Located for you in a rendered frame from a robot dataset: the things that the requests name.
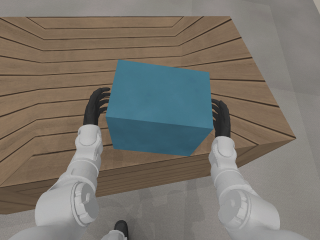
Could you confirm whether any pedestal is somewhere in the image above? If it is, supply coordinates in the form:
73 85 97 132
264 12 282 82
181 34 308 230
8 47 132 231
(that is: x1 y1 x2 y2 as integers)
0 16 297 215

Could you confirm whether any robot left forearm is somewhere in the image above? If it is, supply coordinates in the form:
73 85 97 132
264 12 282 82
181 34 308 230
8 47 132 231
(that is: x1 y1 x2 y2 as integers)
35 124 103 226

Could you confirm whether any robot left upper arm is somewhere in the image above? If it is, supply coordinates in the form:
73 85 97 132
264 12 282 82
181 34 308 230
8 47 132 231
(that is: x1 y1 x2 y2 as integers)
8 181 99 240

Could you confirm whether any right robot hand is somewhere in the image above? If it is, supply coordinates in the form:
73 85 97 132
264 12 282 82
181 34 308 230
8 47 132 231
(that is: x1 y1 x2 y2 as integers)
211 99 231 138

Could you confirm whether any robot right forearm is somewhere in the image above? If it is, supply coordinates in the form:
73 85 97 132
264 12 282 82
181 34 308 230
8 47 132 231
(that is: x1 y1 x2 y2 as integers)
208 136 280 227

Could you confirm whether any carton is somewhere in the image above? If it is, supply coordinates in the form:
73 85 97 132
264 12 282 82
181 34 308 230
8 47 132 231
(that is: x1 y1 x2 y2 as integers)
105 59 214 157

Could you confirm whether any left robot hand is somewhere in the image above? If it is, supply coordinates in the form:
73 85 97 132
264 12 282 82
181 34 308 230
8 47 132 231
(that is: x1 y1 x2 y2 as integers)
83 87 111 126

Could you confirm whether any robot left foot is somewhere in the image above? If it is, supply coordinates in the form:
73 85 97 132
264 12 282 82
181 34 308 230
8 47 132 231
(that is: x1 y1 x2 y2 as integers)
114 220 129 240

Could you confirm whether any robot right upper arm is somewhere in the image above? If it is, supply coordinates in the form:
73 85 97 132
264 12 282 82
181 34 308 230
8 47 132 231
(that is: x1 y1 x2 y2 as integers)
218 189 309 240

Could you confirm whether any left robot shin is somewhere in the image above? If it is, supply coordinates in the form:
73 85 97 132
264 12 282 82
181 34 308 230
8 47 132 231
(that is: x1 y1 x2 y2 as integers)
108 230 124 235

